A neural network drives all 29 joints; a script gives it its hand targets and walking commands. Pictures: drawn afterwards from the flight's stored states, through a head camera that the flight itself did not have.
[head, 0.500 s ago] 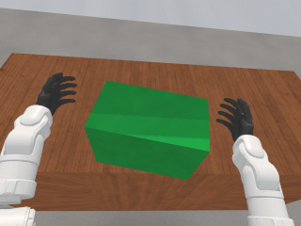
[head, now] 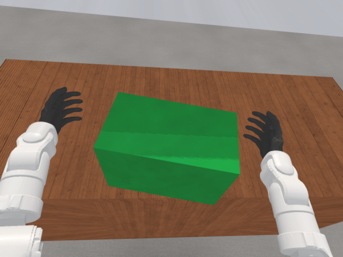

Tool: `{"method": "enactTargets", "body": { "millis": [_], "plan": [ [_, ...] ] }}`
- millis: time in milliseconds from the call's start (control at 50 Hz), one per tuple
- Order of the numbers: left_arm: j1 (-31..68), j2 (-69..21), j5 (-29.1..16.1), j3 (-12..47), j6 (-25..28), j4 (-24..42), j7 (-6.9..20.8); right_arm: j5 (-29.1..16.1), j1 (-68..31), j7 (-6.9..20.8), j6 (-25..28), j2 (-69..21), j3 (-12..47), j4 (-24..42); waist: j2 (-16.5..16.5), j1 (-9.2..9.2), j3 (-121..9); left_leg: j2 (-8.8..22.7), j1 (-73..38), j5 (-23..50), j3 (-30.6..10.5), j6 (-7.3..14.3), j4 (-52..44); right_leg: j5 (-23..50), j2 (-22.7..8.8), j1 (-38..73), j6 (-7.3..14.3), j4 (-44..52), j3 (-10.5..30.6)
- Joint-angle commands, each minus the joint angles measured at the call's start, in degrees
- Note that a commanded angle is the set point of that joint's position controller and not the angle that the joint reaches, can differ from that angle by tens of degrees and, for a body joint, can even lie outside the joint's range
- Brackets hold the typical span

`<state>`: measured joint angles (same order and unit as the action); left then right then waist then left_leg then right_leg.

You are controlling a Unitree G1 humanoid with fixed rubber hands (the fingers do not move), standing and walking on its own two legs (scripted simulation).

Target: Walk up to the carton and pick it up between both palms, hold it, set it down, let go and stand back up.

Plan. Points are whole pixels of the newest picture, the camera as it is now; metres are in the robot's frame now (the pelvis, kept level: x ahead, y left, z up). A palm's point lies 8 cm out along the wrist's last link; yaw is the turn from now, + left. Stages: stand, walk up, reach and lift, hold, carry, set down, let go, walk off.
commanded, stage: reach and lift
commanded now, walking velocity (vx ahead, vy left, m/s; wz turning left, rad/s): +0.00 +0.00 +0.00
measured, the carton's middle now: (168, 151) +0.37 +0.00 -0.02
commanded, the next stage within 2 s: none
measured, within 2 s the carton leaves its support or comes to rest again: neither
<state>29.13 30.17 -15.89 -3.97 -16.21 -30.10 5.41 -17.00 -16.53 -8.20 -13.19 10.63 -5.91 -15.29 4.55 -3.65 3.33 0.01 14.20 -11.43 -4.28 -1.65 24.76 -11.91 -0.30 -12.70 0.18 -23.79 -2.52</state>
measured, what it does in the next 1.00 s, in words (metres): stands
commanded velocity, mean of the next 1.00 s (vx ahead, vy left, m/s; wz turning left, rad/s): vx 0.00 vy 0.00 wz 0.00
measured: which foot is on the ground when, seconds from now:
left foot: down 0.00-1.00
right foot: down 0.00-1.00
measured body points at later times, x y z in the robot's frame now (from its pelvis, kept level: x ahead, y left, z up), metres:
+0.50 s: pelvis -0.01 +0.02 -0.01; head +0.06 +0.05 +0.43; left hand +0.39 +0.26 -0.01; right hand +0.32 -0.21 +0.00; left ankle +0.02 +0.13 -0.74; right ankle +0.01 -0.12 -0.74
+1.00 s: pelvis +0.00 +0.02 -0.01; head +0.05 +0.04 +0.43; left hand +0.39 +0.23 +0.00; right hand +0.32 -0.20 +0.00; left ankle +0.02 +0.13 -0.74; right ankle +0.01 -0.12 -0.74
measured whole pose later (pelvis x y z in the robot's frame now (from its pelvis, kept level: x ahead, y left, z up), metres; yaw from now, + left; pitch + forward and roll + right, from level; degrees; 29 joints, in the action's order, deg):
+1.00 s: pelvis +0.00 +0.02 -0.01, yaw -1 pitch +9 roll -2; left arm 29.5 20.0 -15.9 0.3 9.0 -51.2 3.1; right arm -17.0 -16.8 -6.9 8.3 10.6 0.9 -36.3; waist 0.7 -3.7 -3.2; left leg 0.1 29.1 -15.4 -4.3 -0.6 35.4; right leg -13.6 0.0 -25.5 -0.9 -29.9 -2.5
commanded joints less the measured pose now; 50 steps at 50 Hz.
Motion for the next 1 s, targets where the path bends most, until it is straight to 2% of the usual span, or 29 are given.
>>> {"method": "enactTargets", "body": {
  "millis": [0, 20, 100, 140, 160, 180, 200, 260, 280, 320, 340, 400, 420, 480, 540, 560, 640, 660, 680, 700, 720, 740, 800, 820, 840, 880, 900, 920, 980],
  "plan": [
    [20.23, 8.86, -0.99, -3.87, 10.89, 3.53, 0.58, -0.35, -16.36, 0.85, 8.37, 12.28, -1.74, 0.03, -16.52, -1.99, -34.34, -0.52, -13.44, 24.69, 4.38, -2.72, 1.07, 24.98, 0.62, 9.41, -0.83, 1.33, 2.16],
    [18.23, 8.89, -0.5, -5.06, 12.82, -2.09, 0.95, 0.75, -16.37, 1.03, 9.62, 12.49, -1.38, -1.58, -14.17, -0.72, -32.4, -0.5, -11.95, 23.71, 4.52, -2.27, 1.81, 23.91, 0.72, 8.05, -0.7, 1.06, 2.45],
    [21.22, 7.07, -1.98, -0.45, 19.71, -5.88, 0.61, 0.1, -18.47, 1.46, 13.97, 9.21, 0.3, -6.52, -17.22, -1.42, -32.19, 0.21, -8.73, 16.72, 3.89, -2.26, 2.33, 15.93, -0.11, 4.67, 0.22, 0.62, 2.0],
    [25.17, 8.57, -3.39, 0.52, 23.42, -6.52, -0.53, 0.19, -23.59, 2.02, 15.89, 9.52, 0.34, -3.61, -16.0, 0.05, -32.66, 0.75, -6.93, 13.77, 3.47, -1.94, 3.11, 11.22, -0.07, 1.52, 0.45, -0.28, 2.01],
    [25.82, 7.36, -3.92, 2.11, 24.51, -5.3, -0.74, 1.0, -23.37, 1.75, 17.45, 10.18, -1.25, -2.82, -15.44, -2.48, -35.98, 0.78, -7.31, 13.95, 2.97, -1.93, 3.59, 13.42, -0.02, -0.68, 0.23, -1.12, 1.21],
    [28.5, 7.81, -4.49, 2.1, 26.11, -7.59, -1.21, 0.41, -26.64, 1.91, 17.93, 8.78, 1.07, -3.39, -14.6, -0.08, -36.61, 0.33, -2.88, 11.88, 3.06, -1.56, 4.3, 12.52, -0.42, 0.16, -0.2, -1.84, 2.27],
    [25.44, 7.22, -5.01, 2.68, 26.94, -9.46, -1.12, 0.92, -24.56, 1.69, 18.55, 8.51, 1.19, -4.91, -13.14, -1.37, -36.27, 0.38, -2.32, 11.15, 3.07, -1.06, 4.02, 14.12, -0.76, 0.15, -0.54, -2.26, 2.39],
    [26.87, 6.04, -4.82, 3.61, 29.18, -13.94, -1.81, 1.51, -24.16, 2.1, 20.43, 9.09, 1.23, -11.58, -15.88, -1.38, -37.67, 0.66, -2.87, 10.7, 2.44, -2.01, 4.47, 11.87, -0.86, -4.55, -0.05, -3.3, 1.69],
    [27.1, 5.9, -5.6, 3.57, 29.9, -16.7, -1.94, 1.06, -25.55, 2.5, 20.14, 8.96, 2.18, -12.46, -13.75, 0.08, -37.82, 0.78, -1.43, 7.96, 2.2, -1.26, 4.71, 7.97, -0.74, -6.56, 0.13, -3.52, 1.47],
    [32.36, 5.93, -6.99, 5.67, 31.3, -13.87, -2.86, 0.39, -28.97, 3.04, 21.05, 10.26, 0.54, -11.35, -16.4, -0.9, -41.79, 0.95, -1.23, 5.92, 1.97, -1.82, 4.97, 5.53, -0.65, -9.96, 0.7, -4.1, 0.9],
    [32.44, 4.67, -7.51, 7.37, 32.04, -11.82, -3.16, 0.13, -27.87, 3.03, 21.96, 10.54, -1.18, -11.19, -18.14, -2.81, -44.07, 1.2, -1.86, 6.71, 1.69, -2.66, 5.26, 6.52, -0.21, -10.35, 0.98, -4.73, -0.13],
    [29.83, 5.62, -7.14, 6.04, 31.77, -15.16, -3.12, -0.54, -27.26, 2.67, 23.33, 11.15, 0.79, -11.96, -16.86, -1.13, -45.34, 0.67, -3.35, 13.23, 2.25, -2.91, 7.66, 10.49, 0.03, -10.29, 0.51, -5.0, 0.41],
    [29.97, 5.07, -6.95, 6.09, 31.78, -11.98, -3.34, 0.01, -27.3, 2.36, 24.01, 12.32, -0.87, -11.7, -16.31, -2.46, -47.11, 1.06, -5.98, 16.19, 1.97, -3.17, 7.95, 11.25, 0.73, -11.75, 0.5, -5.15, -0.08],
    [28.53, 4.72, -6.25, 5.19, 30.72, -10.26, -3.59, -1.98, -27.14, 3.12, 24.24, 12.41, 1.91, -11.18, -18.53, 0.45, -49.42, 1.01, -7.9, 19.98, 1.87, -4.12, 8.64, 11.37, 0.78, -11.79, 0.97, -4.37, 0.02],
    [26.34, 2.46, -5.0, 6.04, 29.91, -6.81, -3.83, -0.86, -24.93, 2.81, 25.46, 13.56, -0.32, -12.52, -19.49, -1.46, -49.66, 1.2, -10.26, 24.33, 1.17, -4.72, 8.87, 12.93, 1.54, -12.44, 1.22, -4.35, -0.25],
    [24.65, 2.63, -4.73, 5.56, 29.96, -8.52, -3.7, -1.56, -24.57, 2.89, 25.18, 12.04, 1.71, -12.42, -19.78, 0.23, -46.96, 1.2, -9.85, 23.23, 1.44, -4.84, 8.84, 10.94, 1.06, -12.62, 1.24, -4.19, 0.38],
    [22.16, 2.05, -3.81, 4.71, 29.42, -6.51, -3.83, -0.77, -21.83, 2.61, 25.44, 11.53, 1.42, -12.3, -18.97, -0.56, -47.02, 0.97, -11.37, 26.98, 1.58, -4.58, 8.9, 14.17, 1.34, -11.11, 1.45, -4.03, 0.33],
    [23.45, 2.74, -3.36, 4.13, 28.93, -8.56, -3.34, -1.99, -23.57, 2.61, 25.02, 11.26, 3.66, -12.48, -18.07, 0.85, -44.94, 0.96, -9.72, 27.17, 1.77, -4.65, 9.07, 13.18, 1.56, -11.45, 0.91, -3.37, 0.78],
    [24.97, 2.6, -4.62, 5.5, 29.15, -4.72, -3.47, -1.96, -24.47, 2.51, 25.48, 11.19, 2.33, -10.03, -19.16, -0.28, -47.93, 0.76, -9.91, 27.29, 1.62, -4.69, 9.76, 13.97, 1.36, -10.75, 1.43, -3.7, 0.62],
    [28.33, 3.04, -4.51, 5.31, 29.25, -10.95, -3.2, -0.46, -27.1, 2.27, 24.64, 10.78, 2.68, -14.09, -17.01, -0.89, -45.42, 0.99, -6.41, 24.42, 1.33, -4.12, 9.92, 12.61, 1.04, -11.62, 1.13, -3.69, 0.99],
    [24.1, 2.37, -3.48, 5.36, 29.31, -6.59, -2.94, -0.56, -22.12, 2.39, 25.3, 10.66, 2.89, -14.59, -19.3, -1.56, -43.98, 0.74, -9.84, 27.56, 1.71, -4.76, 9.33, 15.38, 1.01, -9.89, 0.93, -3.36, 0.75],
    [24.55, 0.49, -3.55, 5.22, 29.03, -8.98, -2.92, -0.29, -23.59, 2.16, 25.3, 10.02, 2.86, -14.33, -16.84, -1.54, -45.34, 1.02, -10.26, 26.38, 1.55, -4.32, 9.15, 14.21, 1.41, -10.49, 0.87, -2.96, 0.24],
    [24.83, -1.07, -2.97, 5.02, 28.96, -7.04, -2.8, -0.89, -25.58, 2.26, 25.61, 7.26, 4.12, -12.02, -17.71, 0.41, -45.28, 0.91, -9.36, 25.65, 1.72, -4.22, 8.71, 12.9, 1.25, -9.89, 1.38, -2.94, 0.57],
    [28.11, -0.15, -3.99, 5.11, 29.03, -8.73, -2.62, 0.85, -28.24, 1.63, 25.76, 7.95, 2.16, -11.36, -15.77, -1.14, -45.55, 0.6, -7.36, 23.2, 1.77, -3.77, 9.14, 12.57, 1.35, -11.26, 1.11, -3.2, 0.49],
    [23.25, -1.05, -3.29, 4.79, 29.29, -9.54, -2.66, 0.14, -24.62, 1.65, 25.06, 6.35, 4.53, -12.08, -16.06, 0.44, -42.28, 0.4, -6.37, 23.17, 2.29, -3.58, 8.53, 13.42, 0.91, -9.19, 0.9, -3.7, 0.98],
    [25.18, -0.14, -3.26, 4.37, 29.34, -10.69, -2.17, 0.84, -26.78, 0.87, 25.41, 6.43, 3.54, -11.63, -13.15, -0.66, -42.66, 0.23, -5.13, 21.39, 2.31, -2.95, 8.76, 14.67, 0.9, -8.48, 0.19, -3.65, 1.35],
    [25.78, -1.01, -3.06, 4.11, 29.23, -11.79, -2.32, 0.7, -27.57, 0.96, 25.56, 5.62, 4.63, -10.29, -12.14, 1.11, -45.42, 0.46, -4.76, 21.71, 2.55, -2.32, 8.34, 14.53, 1.01, -7.78, 0.26, -3.62, 1.27],
    [29.61, 1.17, -2.95, 3.16, 29.66, -11.95, -1.79, 2.27, -29.1, 0.5, 25.75, 4.77, 3.52, -9.87, -11.16, -0.56, -46.76, 0.52, -3.06, 19.77, 2.58, -2.06, 9.03, 15.68, 0.52, -7.0, -0.33, -3.83, 1.64],
    [27.5, -1.1, -3.08, 4.13, 30.69, -11.15, -2.19, 1.67, -28.04, 0.68, 25.69, 2.66, 5.25, -10.35, -12.42, 0.56, -43.81, 0.14, -2.56, 16.73, 3.06, -1.67, 8.16, 14.61, 0.28, -6.34, 0.05, -3.84, 1.58]
  ]
}}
